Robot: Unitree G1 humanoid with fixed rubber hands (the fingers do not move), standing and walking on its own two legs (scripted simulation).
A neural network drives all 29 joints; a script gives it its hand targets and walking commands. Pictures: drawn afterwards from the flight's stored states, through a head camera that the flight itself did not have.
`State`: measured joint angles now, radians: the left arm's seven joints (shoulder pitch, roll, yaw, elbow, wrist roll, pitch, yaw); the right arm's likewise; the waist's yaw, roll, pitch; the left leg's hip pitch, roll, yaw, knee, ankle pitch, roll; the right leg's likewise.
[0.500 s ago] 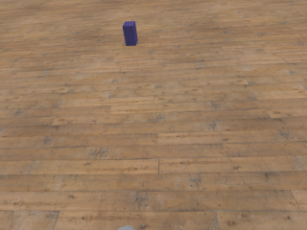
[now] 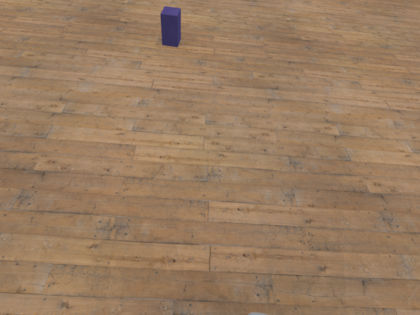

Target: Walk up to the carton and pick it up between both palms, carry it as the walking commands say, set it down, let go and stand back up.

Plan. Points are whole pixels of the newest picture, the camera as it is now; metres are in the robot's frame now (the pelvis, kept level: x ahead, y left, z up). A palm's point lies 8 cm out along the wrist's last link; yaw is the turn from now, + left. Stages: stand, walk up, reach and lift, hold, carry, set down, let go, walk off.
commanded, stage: walk up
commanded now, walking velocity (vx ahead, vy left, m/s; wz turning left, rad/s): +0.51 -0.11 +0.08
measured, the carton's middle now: (171, 27) +2.62 +0.24 -0.64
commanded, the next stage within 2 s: none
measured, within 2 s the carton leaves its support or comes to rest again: neither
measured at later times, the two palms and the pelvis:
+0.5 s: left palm (118, 254) +0.29 +0.19 -0.12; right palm (338, 277) +0.25 -0.32 -0.16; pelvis +0.25 -0.07 -0.01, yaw +0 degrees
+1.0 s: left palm (96, 205) +0.43 +0.28 -0.16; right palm (274, 161) +0.57 -0.22 -0.12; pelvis +0.48 +0.03 -0.01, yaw +0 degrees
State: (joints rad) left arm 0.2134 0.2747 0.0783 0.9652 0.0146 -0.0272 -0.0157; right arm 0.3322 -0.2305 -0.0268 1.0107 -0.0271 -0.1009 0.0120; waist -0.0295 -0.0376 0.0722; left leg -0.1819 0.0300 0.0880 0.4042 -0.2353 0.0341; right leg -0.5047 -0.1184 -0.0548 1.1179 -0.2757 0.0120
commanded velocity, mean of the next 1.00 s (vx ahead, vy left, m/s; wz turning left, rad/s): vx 0.49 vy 0.07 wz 0.02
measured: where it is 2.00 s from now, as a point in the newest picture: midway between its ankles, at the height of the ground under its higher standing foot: (189, 183)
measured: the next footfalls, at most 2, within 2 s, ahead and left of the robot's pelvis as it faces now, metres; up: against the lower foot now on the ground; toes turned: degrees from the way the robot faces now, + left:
right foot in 0.34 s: +0.33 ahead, -0.17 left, +0.00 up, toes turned -8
left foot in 0.90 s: +0.55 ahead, +0.15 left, +0.00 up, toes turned +9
